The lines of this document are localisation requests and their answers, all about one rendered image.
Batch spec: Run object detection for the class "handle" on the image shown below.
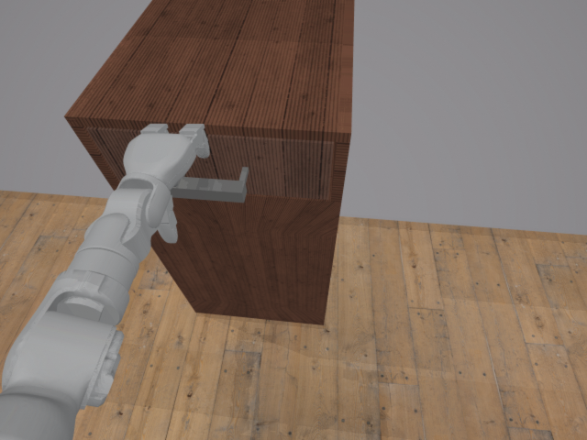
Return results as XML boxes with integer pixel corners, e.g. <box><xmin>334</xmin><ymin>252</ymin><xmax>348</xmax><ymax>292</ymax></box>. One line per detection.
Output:
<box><xmin>170</xmin><ymin>167</ymin><xmax>249</xmax><ymax>203</ymax></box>

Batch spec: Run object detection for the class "robot left hand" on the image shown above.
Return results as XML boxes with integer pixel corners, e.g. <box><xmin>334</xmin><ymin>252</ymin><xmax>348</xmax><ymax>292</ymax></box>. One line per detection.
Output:
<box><xmin>123</xmin><ymin>124</ymin><xmax>210</xmax><ymax>243</ymax></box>

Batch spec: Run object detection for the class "cabinet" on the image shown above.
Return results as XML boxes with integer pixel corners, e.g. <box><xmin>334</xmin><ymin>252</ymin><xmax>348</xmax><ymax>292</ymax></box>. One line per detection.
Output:
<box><xmin>64</xmin><ymin>0</ymin><xmax>354</xmax><ymax>325</ymax></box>

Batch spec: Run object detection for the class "robot left forearm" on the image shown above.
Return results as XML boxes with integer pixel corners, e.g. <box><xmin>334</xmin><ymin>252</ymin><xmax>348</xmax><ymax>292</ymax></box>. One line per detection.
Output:
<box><xmin>2</xmin><ymin>173</ymin><xmax>171</xmax><ymax>391</ymax></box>

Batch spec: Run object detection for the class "drawer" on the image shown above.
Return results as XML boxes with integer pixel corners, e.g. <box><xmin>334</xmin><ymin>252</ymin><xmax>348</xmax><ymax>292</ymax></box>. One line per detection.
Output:
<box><xmin>86</xmin><ymin>126</ymin><xmax>334</xmax><ymax>200</ymax></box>

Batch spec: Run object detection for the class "left robot upper arm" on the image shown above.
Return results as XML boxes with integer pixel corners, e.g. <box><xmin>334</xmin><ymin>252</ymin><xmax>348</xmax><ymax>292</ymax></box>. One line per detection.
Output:
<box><xmin>0</xmin><ymin>310</ymin><xmax>124</xmax><ymax>440</ymax></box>

